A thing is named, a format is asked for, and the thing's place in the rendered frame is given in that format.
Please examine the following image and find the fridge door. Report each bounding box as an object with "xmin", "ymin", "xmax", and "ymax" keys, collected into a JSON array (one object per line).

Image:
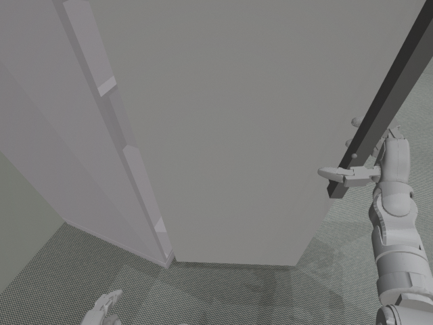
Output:
[{"xmin": 89, "ymin": 0, "xmax": 426, "ymax": 266}]

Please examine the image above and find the robot right upper arm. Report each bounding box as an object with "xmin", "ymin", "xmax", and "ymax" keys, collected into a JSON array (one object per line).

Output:
[{"xmin": 375, "ymin": 305, "xmax": 433, "ymax": 325}]

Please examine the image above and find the right robot hand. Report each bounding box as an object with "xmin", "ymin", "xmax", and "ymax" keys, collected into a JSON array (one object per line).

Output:
[{"xmin": 317, "ymin": 116, "xmax": 411, "ymax": 187}]

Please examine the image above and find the robot right forearm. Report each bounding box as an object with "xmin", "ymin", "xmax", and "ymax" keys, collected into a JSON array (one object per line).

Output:
[{"xmin": 369, "ymin": 181, "xmax": 433, "ymax": 313}]

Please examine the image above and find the left robot hand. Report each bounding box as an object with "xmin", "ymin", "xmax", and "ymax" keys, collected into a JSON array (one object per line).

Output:
[{"xmin": 79, "ymin": 289, "xmax": 123, "ymax": 325}]

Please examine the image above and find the handle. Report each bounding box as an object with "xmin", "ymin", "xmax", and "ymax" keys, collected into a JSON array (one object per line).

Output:
[{"xmin": 327, "ymin": 0, "xmax": 433, "ymax": 198}]

